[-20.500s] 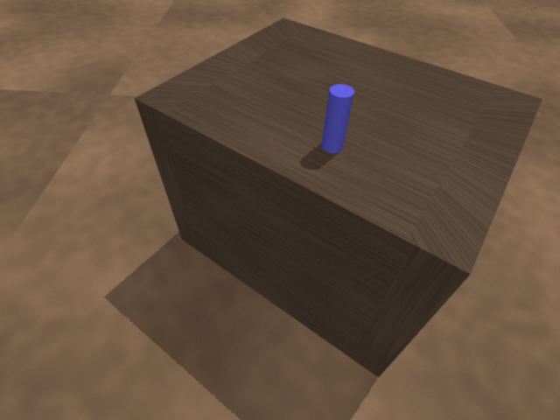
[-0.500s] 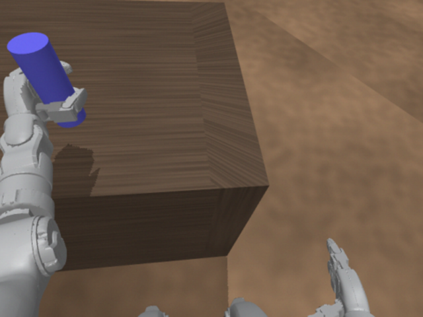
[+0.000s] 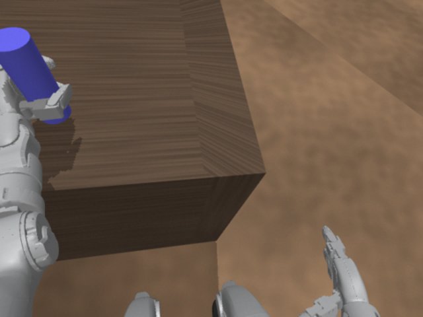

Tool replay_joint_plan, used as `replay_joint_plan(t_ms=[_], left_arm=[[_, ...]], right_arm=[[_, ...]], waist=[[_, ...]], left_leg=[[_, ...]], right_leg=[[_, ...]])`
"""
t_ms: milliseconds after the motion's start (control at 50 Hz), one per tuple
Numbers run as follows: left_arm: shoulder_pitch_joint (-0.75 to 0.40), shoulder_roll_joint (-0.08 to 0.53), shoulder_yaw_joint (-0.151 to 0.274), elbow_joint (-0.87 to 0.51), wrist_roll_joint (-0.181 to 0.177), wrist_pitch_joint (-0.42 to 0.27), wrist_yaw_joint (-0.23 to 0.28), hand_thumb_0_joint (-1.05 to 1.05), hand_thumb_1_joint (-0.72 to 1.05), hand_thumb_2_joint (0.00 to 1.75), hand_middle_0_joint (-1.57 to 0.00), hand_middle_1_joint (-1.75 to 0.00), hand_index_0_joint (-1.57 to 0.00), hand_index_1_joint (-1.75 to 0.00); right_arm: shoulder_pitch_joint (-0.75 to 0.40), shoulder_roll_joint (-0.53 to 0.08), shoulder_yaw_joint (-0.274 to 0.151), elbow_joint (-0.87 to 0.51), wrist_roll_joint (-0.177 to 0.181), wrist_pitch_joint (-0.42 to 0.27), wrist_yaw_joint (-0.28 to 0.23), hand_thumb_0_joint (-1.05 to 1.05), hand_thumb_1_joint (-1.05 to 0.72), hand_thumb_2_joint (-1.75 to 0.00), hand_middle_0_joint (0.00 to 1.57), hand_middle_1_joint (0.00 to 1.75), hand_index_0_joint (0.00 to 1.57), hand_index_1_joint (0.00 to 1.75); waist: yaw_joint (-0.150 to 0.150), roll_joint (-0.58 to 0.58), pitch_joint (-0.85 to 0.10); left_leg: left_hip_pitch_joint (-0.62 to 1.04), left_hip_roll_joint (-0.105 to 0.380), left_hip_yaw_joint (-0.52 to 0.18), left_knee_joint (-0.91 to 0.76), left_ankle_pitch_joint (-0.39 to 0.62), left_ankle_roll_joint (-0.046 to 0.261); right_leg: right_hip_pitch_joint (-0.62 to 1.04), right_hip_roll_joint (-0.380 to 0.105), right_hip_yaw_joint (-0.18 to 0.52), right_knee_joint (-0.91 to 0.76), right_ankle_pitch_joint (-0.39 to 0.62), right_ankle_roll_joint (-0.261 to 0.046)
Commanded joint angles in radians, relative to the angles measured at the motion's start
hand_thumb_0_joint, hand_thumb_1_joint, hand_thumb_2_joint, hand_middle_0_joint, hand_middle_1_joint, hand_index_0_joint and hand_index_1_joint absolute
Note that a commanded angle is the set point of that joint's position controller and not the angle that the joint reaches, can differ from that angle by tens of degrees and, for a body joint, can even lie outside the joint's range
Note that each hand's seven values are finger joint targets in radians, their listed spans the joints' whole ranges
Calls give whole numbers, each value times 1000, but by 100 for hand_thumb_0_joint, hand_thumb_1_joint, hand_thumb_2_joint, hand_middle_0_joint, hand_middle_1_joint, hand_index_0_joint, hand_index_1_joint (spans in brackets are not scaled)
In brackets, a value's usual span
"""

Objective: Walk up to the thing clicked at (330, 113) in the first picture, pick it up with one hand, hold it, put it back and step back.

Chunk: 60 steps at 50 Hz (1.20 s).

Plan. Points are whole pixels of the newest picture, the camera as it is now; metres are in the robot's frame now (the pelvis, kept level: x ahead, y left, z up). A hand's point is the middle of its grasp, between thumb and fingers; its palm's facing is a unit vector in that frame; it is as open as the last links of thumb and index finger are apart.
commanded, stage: lower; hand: left
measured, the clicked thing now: (35, 81) +0.51 +0.23 +0.10
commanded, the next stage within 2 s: loosen in 0.66 s
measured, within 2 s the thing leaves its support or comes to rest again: rests again in 0.40 s
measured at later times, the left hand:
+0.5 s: hand (55, 99) +0.52 +0.22 +0.05, palm faces +0.23 -0.97 +0.00, open 7.6 cm
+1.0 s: hand (55, 99) +0.52 +0.23 +0.05, palm faces +0.24 -0.97 +0.00, open 7.8 cm
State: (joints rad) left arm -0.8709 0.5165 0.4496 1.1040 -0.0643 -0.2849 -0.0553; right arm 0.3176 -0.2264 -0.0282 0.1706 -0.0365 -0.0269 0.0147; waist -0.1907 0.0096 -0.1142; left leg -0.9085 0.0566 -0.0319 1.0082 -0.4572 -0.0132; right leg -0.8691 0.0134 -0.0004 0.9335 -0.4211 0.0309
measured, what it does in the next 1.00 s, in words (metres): stands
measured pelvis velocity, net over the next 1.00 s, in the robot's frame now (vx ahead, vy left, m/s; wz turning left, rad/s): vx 0.00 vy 0.00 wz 0.00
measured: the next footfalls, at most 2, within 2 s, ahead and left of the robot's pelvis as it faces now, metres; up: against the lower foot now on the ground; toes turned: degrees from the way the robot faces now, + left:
none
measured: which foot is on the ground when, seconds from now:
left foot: down 0.00-1.00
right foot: down 0.00-1.00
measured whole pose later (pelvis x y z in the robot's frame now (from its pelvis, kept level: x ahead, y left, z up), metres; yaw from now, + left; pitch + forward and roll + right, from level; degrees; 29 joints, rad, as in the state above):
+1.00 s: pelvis +0.00 +0.00 -0.02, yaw +0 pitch +24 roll -3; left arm -0.88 0.55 0.48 1.14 -0.06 -0.36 -0.06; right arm 0.37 -0.25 -0.01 0.01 -0.05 0.04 0.05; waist -0.22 0.01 -0.14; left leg -1.04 0.06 -0.04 1.13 -0.51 -0.02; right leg -1.00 0.02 -0.01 1.06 -0.47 0.03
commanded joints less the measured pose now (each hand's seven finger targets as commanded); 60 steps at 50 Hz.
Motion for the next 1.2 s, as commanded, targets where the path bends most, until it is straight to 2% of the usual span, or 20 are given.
replay_joint_plan(t_ms=[0,120,160,200,240,280,380,460,520,540,620,740,820,880,900,940,960,1020,1060,1180], left_arm=[[-483,260,3,-257,-11,-98,1,0,39,131,-139,-144,-140,-145],[-462,258,12,-248,-17,-109,-7,0,41,133,-141,-146,-141,-147],[-478,295,23,-278,-14,-115,0,0,39,133,-140,-145,-140,-147],[-471,272,11,-270,-10,-118,-2,0,41,132,-140,-146,-141,-146],[-462,255,13,-248,-16,-120,-2,0,40,133,-140,-146,-141,-147],[-471,265,11,-264,-8,-124,-1,0,41,132,-141,-145,-141,-147],[-482,255,3,-253,-4,-133,7,0,36,132,-139,-145,-139,-146],[-470,298,34,-246,2,-140,13,0,35,132,-138,-145,-139,-146],[-490,285,23,-250,3,-148,14,0,36,134,-138,-145,-139,-147],[-486,294,32,-228,1,-150,13,0,37,134,-138,-146,-139,-147],[-437,294,36,-180,11,-149,8,0,36,133,-137,-144,-138,-146],[-412,240,7,-152,7,-141,-11,0,38,133,-139,-145,-139,-146],[-406,249,19,-163,-3,-137,-18,0,24,101,-127,-121,-132,-117],[-421,239,10,-153,-4,-133,-18,0,4,78,-120,-109,-125,-105],[-447,258,18,-197,-3,-141,-15,0,-4,70,-119,-105,-124,-101],[-457,297,55,-217,-1,-145,-12,0,-16,60,-114,-97,-118,-93],[-421,253,16,-146,7,-135,-16,0,-20,61,-106,-90,-110,-88],[-418,252,22,-143,3,-140,-14,0,-31,45,-87,-72,-89,-70],[-447,310,53,-184,6,-150,-12,0,-34,39,-80,-63,-81,-62],[-469,288,34,-184,9,-150,-6,0,-43,24,-56,-40,-56,-41]], right_arm=[[33,-145,-75,-207,0,-45,-12,0,54,-5,5,5,5,5],[43,-151,-71,-221,-3,-35,-6,0,54,-5,5,5,5,5],[62,-171,-96,-232,-1,-27,-8,0,53,-6,5,5,5,5],[64,-145,-68,-232,-3,-24,-1,0,54,-5,5,5,5,5],[45,-164,-88,-258,-3,-24,-3,0,53,-6,5,5,5,5],[60,-146,-68,-253,-4,-19,0,0,53,-6,5,5,5,5],[70,-154,-86,-244,-8,-10,1,0,53,-6,5,5,5,5],[52,-162,-84,-281,-9,-7,5,0,53,-6,5,5,5,5],[51,-147,-69,-299,-8,-9,5,0,53,-6,5,5,5,5],[61,-172,-94,-305,-11,-9,1,0,53,-6,5,5,5,5],[75,-175,-85,-294,-11,-1,5,0,53,-6,5,5,5,5],[91,-166,-74,-303,-11,-1,12,0,54,-5,5,5,5,5],[105,-171,-82,-311,-10,9,16,0,54,-4,5,5,5,5],[88,-176,-87,-318,-9,6,13,0,53,-4,5,5,5,5],[78,-165,-72,-329,-9,7,15,0,52,-4,5,5,5,5],[44,-198,-103,-379,-8,3,8,0,52,-4,5,5,5,5],[92,-175,-88,-342,-9,8,10,0,52,-5,5,5,5,5],[90,-163,-71,-329,-9,3,8,0,52,-5,5,5,5,5],[94,-173,-78,-339,-10,6,9,0,52,-5,5,5,5,5],[74,-172,-84,-338,-12,4,11,0,52,-5,5,5,5,5]], waist=[[-6,168,-558],[-3,184,-550],[-10,197,-589],[-8,201,-564],[-19,189,-564],[-13,203,-571],[-28,222,-562],[-12,210,-569],[-23,194,-574],[-39,184,-570],[-28,195,-558],[-39,188,-545],[-39,200,-562],[-48,171,-524],[-40,182,-543],[-31,192,-604],[-49,184,-572],[-41,163,-525],[-32,171,-567],[-40,201,-552]], left_leg=[[382,-18,7,-67,432,27],[373,-14,-3,-50,488,19],[399,-13,-1,-41,485,22],[367,-12,-4,-41,493,18],[389,-8,-10,-34,509,16],[387,-9,-10,-31,497,16],[376,-9,-8,-19,469,16],[344,-10,-12,-17,448,14],[310,-17,-1,-9,405,23],[298,-19,3,-6,381,26],[286,-18,-1,7,422,23],[288,-15,-8,16,446,16],[308,-10,-13,25,487,13],[262,-13,-6,14,396,20],[248,-17,-1,14,377,23],[278,-17,2,17,401,20],[275,-17,2,18,395,23],[235,-22,6,20,381,25],[239,-25,8,27,380,29],[270,-19,-3,26,405,19]], right_leg=[[185,20,-27,-60,365,-45],[154,24,-35,-38,384,-50],[157,20,-29,-37,387,-47],[164,21,-32,-24,398,-49],[137,25,-38,-22,393,-49],[126,24,-35,-16,374,-51],[96,25,-33,-7,348,-51],[106,26,-36,2,331,-53],[123,24,-25,4,333,-46],[122,23,-24,2,328,-44],[101,22,-26,16,347,-47],[74,27,-34,33,353,-50],[62,28,-35,36,365,-51],[72,27,-31,31,328,-47],[91,24,-24,30,327,-45],[110,22,-24,35,349,-47],[97,24,-25,33,344,-44],[97,23,-26,33,344,-41],[110,21,-20,30,350,-40],[70,25,-29,40,327,-48]])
